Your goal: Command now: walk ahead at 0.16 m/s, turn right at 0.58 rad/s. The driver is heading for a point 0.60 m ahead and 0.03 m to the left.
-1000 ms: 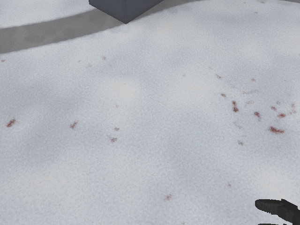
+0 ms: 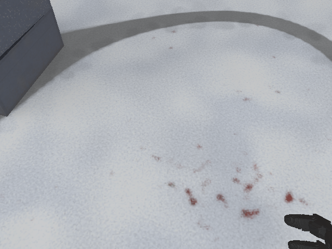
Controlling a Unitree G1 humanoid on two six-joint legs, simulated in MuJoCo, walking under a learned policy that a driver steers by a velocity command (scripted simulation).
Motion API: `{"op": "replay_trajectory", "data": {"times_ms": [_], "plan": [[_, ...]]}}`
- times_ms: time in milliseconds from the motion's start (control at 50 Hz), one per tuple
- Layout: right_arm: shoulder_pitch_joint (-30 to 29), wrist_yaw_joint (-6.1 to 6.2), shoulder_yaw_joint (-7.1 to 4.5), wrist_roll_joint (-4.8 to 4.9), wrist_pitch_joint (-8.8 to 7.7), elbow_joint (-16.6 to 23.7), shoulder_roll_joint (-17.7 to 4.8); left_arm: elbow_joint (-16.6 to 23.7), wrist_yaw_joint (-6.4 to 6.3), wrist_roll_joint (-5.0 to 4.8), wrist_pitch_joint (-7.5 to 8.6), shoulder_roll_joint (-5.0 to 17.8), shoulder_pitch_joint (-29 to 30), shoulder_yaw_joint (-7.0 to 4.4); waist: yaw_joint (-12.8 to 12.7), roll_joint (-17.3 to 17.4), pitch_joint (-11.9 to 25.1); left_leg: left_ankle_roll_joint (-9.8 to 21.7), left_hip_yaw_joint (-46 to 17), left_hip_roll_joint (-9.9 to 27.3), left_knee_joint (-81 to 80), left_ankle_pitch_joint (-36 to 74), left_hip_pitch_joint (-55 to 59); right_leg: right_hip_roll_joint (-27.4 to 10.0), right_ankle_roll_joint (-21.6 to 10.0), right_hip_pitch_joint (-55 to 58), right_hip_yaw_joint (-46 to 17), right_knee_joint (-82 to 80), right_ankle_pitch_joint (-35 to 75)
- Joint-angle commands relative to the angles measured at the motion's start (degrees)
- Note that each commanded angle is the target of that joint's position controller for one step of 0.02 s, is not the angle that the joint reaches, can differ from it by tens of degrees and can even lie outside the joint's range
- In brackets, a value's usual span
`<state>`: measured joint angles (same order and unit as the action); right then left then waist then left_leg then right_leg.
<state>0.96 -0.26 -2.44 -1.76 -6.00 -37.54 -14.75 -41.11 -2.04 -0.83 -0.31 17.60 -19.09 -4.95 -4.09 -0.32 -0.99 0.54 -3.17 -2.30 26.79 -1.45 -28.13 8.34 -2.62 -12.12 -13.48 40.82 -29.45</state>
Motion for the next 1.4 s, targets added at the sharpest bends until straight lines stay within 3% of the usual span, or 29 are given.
{"op": "replay_trajectory", "data": {"times_ms": [20, 60, 120, 260, 340, 360, 380, 400, 420, 500, 600, 700, 740, 780, 800, 820, 840, 860, 880, 920, 1040, 1160, 1240, 1260, 1280, 1300, 1320, 1340, 1400], "plan": [[11.88, 0.53, -3.63, 0.85, 1.15, 1.72, -11.44, 4.31, 0.61, -0.11, 1.02, 6.04, -12.44, -0.04, 2.29, 16.24, 25.94, 18.26, -34.49, 31.45, -0.12, 29.43, 42.73, -3.46, 4.23, -23.07, 1.59, 32.63, -12.32], [7.19, 1.14, -1.81, 0.7, 2.87, 3.21, -5.69, 4.85, -0.12, -0.55, -1.15, 9.6, -1.02, -1.44, 5.01, 5.82, 14.11, 13.4, -21.63, 22.12, -4.01, 9.78, 30.46, -6.69, 6.98, -26.31, 5.41, 35.76, -2.41], [4.15, 0.96, -1.5, 0.13, 3.9, 1.85, -6.26, 5.61, -0.16, -0.08, -2.79, 4.45, -0.28, -0.44, 2.51, 7.89, 6.12, 10.67, -11.22, 14.15, -11.07, -7.65, 12.89, -8.67, 6.73, -18.84, 9.1, 27.38, 2.74], [6.24, 0.09, -3.06, 2.56, 3.16, -0.86, -10.32, 5.21, 1.44, 0.8, 0.68, 3.08, 3.26, 0.91, 4.19, 8.82, 6.62, 12.66, -10.06, 15.69, -15.98, -20.16, 10.7, -9.61, 2.25, -6.72, 13.58, 0.68, 8.37], [6.86, -0.22, -2.42, 3.4, 4.08, -2.22, -9.14, 2.84, 1.97, 0.93, 1.49, 2.81, -0.96, 0.71, 0.91, 6.64, 4.35, 8.7, -7.59, 13.13, -12.2, -30.58, 3.07, -7.78, -1.32, 6.04, 15.92, -13.05, 12.8], [5.44, -0.4, -1.47, 2.97, 3.84, -1.76, -6.32, 2.36, 1.72, 0.99, 1.68, 3.83, -4.08, 0.5, -0.6, 3.86, 4.02, 5.89, -4.86, 10.61, -5.7, -30.38, -2.41, -11.85, -3.3, 11.1, 10.1, -16.33, 8.67], [3.41, -0.85, -0.12, 2.21, 3.06, -0.16, -1.38, 1.84, 1.22, 1.42, 1.77, 7.96, -8.35, -0.39, -1.54, -7.96, 4.19, 1.27, 3.98, 3.57, 12.08, -27.55, -12.79, -23.14, -7.9, 16.47, -6.65, -24.2, -3.91], [1.41, -0.81, -1.13, 2.98, 1.87, 1.73, -5.21, 1.91, 1.49, 1.61, 2.03, 12.95, -8.28, -1.88, -2.18, -14.87, -1.39, 1.19, 3.96, 1.5, 21.92, -28.48, -22.55, -30.73, -14.07, 12.78, -22.37, -32.17, -13.11], [1.55, -0.77, -2.31, 3.52, 1.18, 1.44, -8.75, 2.68, 1.28, 1.68, 3.04, 9.99, -5.79, -1.07, -0.8, -10.84, -4.22, 1.51, 0.07, 4.83, 27.53, -24.6, -25.29, -30.04, -14.14, 11.79, -21.79, -32.55, -12.76], [4.0, -1.43, -2.28, 1.94, 0.76, -1.41, -7.14, 3.03, 1.28, 0.85, 4.27, 5.78, -2.15, 0.36, 1.8, -6.16, -2.47, -0.1, 0.69, 7.04, 26.42, -9.15, -22.51, -23.25, -9.15, 12.26, -5.97, -32.4, 10.09], [-1.53, -2.25, -0.51, 2.51, 1.11, -0.27, -3.26, 1.26, 1.22, 0.46, 4.18, 6.84, -4.41, -0.22, 0.0, -6.33, -2.41, -2.12, 3.97, 5.02, 12.18, 1.57, -9.71, -19.07, -7.65, 5.97, 5.87, -32.47, 22.3], [-4.86, -3.31, -0.46, 3.15, 0.71, 1.62, -5.16, -1.06, 1.41, -0.54, 3.86, 8.92, -6.53, -1.06, -0.24, -6.94, -4.34, 0.53, 3.55, 4.48, 4.59, -1.21, -5.49, -22.85, -7.34, 8.73, 4.81, -30.26, 23.48], [-1.69, -3.28, -1.06, 2.88, 0.48, 0.99, -6.86, -1.54, 1.28, -0.59, 3.42, 9.69, -5.68, -1.35, 2.15, -7.38, -2.72, 2.41, 4.71, 3.34, 2.82, -4.12, -0.3, -23.49, -6.2, 10.87, 5.08, -26.31, 32.53], [12.16, -2.33, -3.2, 2.31, 0.58, -3.06, -10.89, -1.52, 0.96, -0.21, 3.07, 7.94, -5.38, -0.59, 8.86, -5.34, 6.58, 5.6, 5.42, 2.37, 2.18, -3.73, 20.26, -18.68, -3.15, 6.62, 10.22, -8.68, 47.35], [21.39, -1.7, -4.24, 1.29, 0.81, -4.45, -15.5, 0.39, 0.79, 0.94, 3.35, 4.0, -7.03, 0.8, 11.12, 3.87, 16.31, 10.56, -10.88, 15.01, 2.94, -5.57, 39.81, -14.09, -0.02, -8.53, 13.36, 11.65, 33.01], [24.16, -2.18, -4.57, 1.61, 1.06, -5.55, -17.86, 0.78, 0.88, 0.31, 4.58, -0.52, -12.2, 2.16, 8.79, 19.95, 23.24, 17.55, -37.14, 24.17, -7.08, -20.8, 50.72, -5.08, 2.53, -24.69, 9.62, 27.6, -2.93], [21.75, -2.02, -3.14, 2.58, 1.1, -5.21, -12.65, 0.42, 1.24, -1.02, 5.44, 5.65, -7.58, 0.67, 10.27, 13.65, 17.35, 15.63, -36.69, 22.89, -10.53, -27.38, 46.87, -8.45, 2.24, -31.16, 5.27, 33.75, -2.12], [18.25, -1.69, -2.49, 2.64, 1.2, -4.89, -10.7, 1.71, 1.56, -1.7, 5.92, 7.5, -2.21, 0.19, 9.61, 9.88, 9.88, 13.52, -28.07, 21.27, -10.74, -24.2, 39.58, -11.36, 1.37, -33.62, 7.37, 33.62, 2.99], [14.73, -1.6, -2.2, 2.05, 1.26, -4.37, -9.83, 1.95, 1.26, -0.96, 6.17, 6.72, 0.28, 0.38, 7.93, 4.86, 6.48, 12.42, -22.56, 19.01, -11.52, -18.14, 32.16, -13.76, 1.09, -31.45, 8.67, 31.01, 8.11], [11.27, -1.72, -1.49, 0.89, 0.97, -3.98, -7.16, 1.54, 1.25, -0.06, 5.51, 5.32, -0.01, 0.18, 4.67, 5.77, 3.58, 12.31, -15.61, 15.44, -14.41, -9.16, 22.92, -16.37, 1.26, -26.25, 8.51, 26.85, 13.6], [12.1, -0.8, -1.92, 1.56, 0.21, -6.45, -8.57, 3.11, 1.12, 1.16, 4.27, 2.18, 5.35, 0.97, 3.5, 3.4, -0.93, 13.27, -4.63, 13.45, -17.86, 13.53, 17.5, -16.54, 4.14, -26.79, 10.49, 12.32, 23.48], [16.83, 0.31, -1.92, 2.23, 2.1, -9.32, -10.12, 4.88, 2.96, 0.82, 5.41, 0.69, 14.01, 1.76, 7.0, 3.98, 1.09, 9.9, 0.64, 11.87, -12.89, 21.45, 21.24, -11.37, 2.99, -17.1, 12.79, -7.45, 37.11], [14.32, 0.78, -2.09, 2.67, 3.41, -10.03, -10.52, 3.65, 3.49, 1.87, 5.71, 3.99, 8.92, 0.37, 2.68, 4.16, 4.28, 6.93, -1.03, 12.09, -1.86, 22.57, 25.53, -9.14, -0.57, -8.49, 12.75, -14.93, 34.97], [15.83, 0.79, -1.67, 2.08, 3.41, -10.07, -9.16, 2.48, 3.07, 2.34, 5.91, 6.66, 5.14, -0.46, 1.8, 1.22, 7.6, 4.69, 0.63, 8.32, 5.76, 20.15, 23.85, -10.73, -2.1, -0.11, 12.01, -16.36, 49.34], [20.09, 0.6, -0.48, 0.43, 2.85, -9.39, -6.02, 2.66, 2.64, 3.46, 5.77, 10.07, 1.52, -0.84, 2.93, -6.54, 15.42, 1.53, 2.34, 3.87, 19.18, 1.58, 12.89, -21.08, -7.42, 16.92, 2.31, -10.28, 73.07], [27.25, 0.16, 1.04, 0.98, 2.88, -11.44, -2.3, 2.34, 2.51, 3.24, 4.99, 6.56, 0.8, 0.35, 4.03, -15.42, 23.12, -1.73, 0.8, -0.26, 33.55, -35.22, 2.91, -31.75, -16.85, 26.72, -10.66, -10.92, 78.04], [25.31, -0.13, -0.13, 1.96, 3.58, -12.29, -7.31, 2.18, 2.84, 1.83, 4.09, 3.43, 0.37, 1.14, 2.37, -10.28, 23.4, -2.36, -3.18, 1.45, 37.32, -39.6, 1.53, -29.66, -16.22, 23.29, -12.04, -13.31, 65.73], [20.92, 0.05, -0.7, 2.87, 4.52, -11.21, -8.59, 2.24, 2.94, 1.12, 3.57, 3.18, 4.17, 1.33, 2.78, -7.07, 16.98, -2.96, -2.34, 3.12, 38.66, -37.17, -1.84, -27.64, -14.16, 17.58, -9.3, -16.18, 52.84], [16.41, 1.65, -0.89, 2.15, 7.79, -10.58, -6.77, 2.69, 2.67, 2.13, 2.68, 3.11, 14.31, 1.55, 6.34, -5.99, 6.94, -4.24, -0.59, 6.41, 28.19, -29.2, 4.64, -22.07, -9.38, -3.17, -2.3, -24.27, 28.36]]}}
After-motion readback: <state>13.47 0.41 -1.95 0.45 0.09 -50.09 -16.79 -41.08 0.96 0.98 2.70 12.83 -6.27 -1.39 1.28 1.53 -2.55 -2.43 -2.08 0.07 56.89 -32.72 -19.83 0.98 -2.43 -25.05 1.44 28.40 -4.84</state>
